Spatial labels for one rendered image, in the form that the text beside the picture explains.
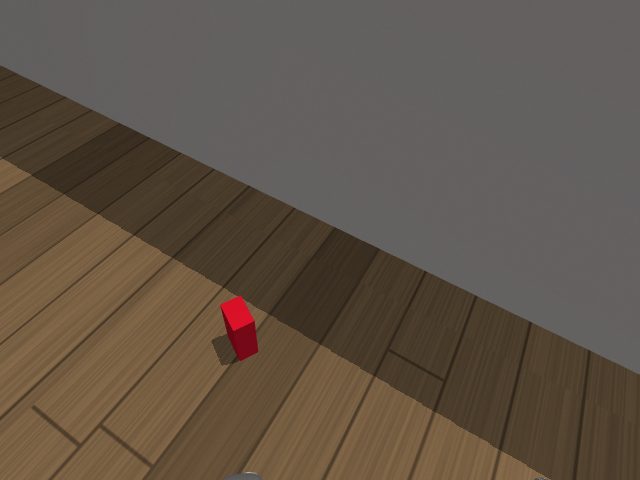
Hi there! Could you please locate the carton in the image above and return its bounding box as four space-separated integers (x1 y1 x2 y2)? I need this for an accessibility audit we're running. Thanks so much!
220 296 258 361

